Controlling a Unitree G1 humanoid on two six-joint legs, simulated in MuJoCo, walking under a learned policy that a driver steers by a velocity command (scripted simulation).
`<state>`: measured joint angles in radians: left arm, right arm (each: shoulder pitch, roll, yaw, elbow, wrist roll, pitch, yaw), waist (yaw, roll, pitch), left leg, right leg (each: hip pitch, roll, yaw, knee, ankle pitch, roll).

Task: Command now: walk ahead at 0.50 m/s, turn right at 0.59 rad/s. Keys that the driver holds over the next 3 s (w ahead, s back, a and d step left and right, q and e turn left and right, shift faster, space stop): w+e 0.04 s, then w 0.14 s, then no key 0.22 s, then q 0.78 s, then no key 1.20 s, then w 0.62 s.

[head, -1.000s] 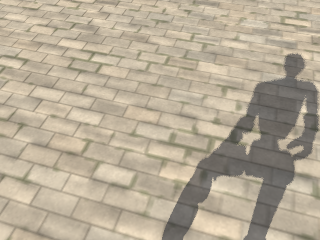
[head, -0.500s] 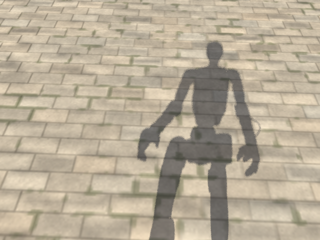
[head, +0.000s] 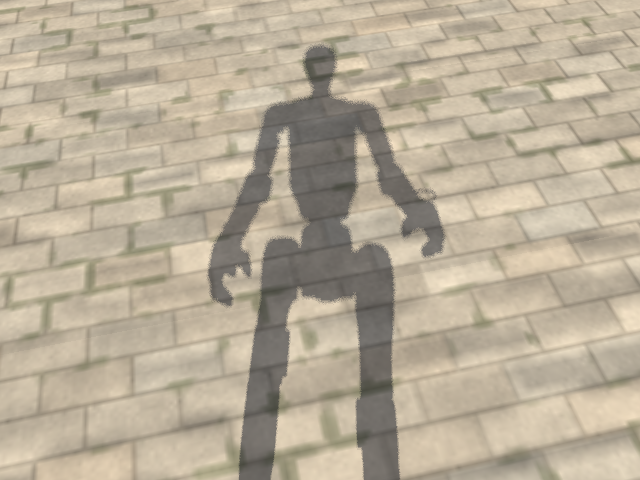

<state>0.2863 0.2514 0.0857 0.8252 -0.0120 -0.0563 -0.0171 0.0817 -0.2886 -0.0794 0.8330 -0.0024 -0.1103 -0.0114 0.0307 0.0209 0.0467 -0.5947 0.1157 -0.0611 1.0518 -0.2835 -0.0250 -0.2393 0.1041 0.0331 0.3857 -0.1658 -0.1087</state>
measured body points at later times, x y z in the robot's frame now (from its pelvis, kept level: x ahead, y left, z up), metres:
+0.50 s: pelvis +0.24 +0.06 +0.00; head +0.29 +0.07 +0.44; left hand +0.38 +0.32 -0.13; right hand +0.33 -0.21 -0.13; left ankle +0.32 +0.15 -0.74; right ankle +0.23 -0.09 -0.70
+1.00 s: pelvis +0.29 +0.05 +0.00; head +0.33 +0.05 +0.44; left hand +0.38 +0.35 -0.11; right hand +0.49 -0.21 -0.11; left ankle +0.29 +0.18 -0.71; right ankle +0.30 -0.09 -0.74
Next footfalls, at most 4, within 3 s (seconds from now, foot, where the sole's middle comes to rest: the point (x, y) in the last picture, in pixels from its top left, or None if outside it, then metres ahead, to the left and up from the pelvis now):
0.28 left None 0.36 0.14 -0.78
0.70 right None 0.34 -0.09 -0.78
1.08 left None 0.33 0.18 -0.78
1.52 right None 0.40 -0.04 -0.78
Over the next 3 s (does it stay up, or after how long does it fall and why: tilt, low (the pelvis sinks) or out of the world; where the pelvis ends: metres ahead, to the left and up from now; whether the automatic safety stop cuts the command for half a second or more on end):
stays up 0.48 0.15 0.00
